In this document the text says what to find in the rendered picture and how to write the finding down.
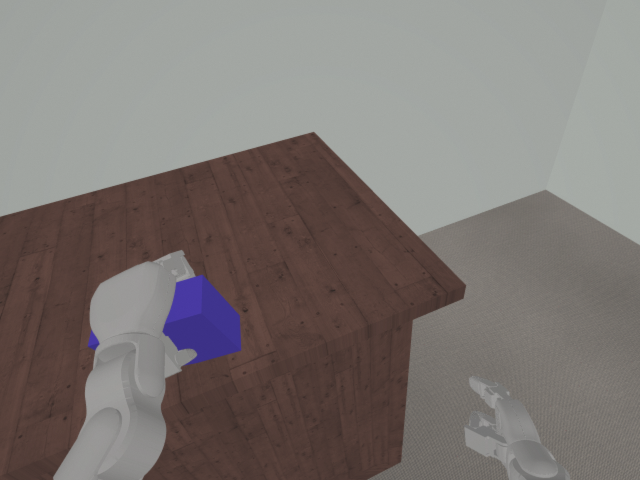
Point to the left robot forearm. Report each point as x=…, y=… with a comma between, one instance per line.
x=124, y=431

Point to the table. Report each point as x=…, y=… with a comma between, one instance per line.
x=327, y=281

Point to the sponge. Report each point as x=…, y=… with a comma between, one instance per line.
x=199, y=319

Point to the right robot forearm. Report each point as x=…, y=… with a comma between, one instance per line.
x=530, y=460

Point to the robot right hand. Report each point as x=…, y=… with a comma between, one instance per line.
x=489, y=436

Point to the robot left hand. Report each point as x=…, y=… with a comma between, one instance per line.
x=138, y=300

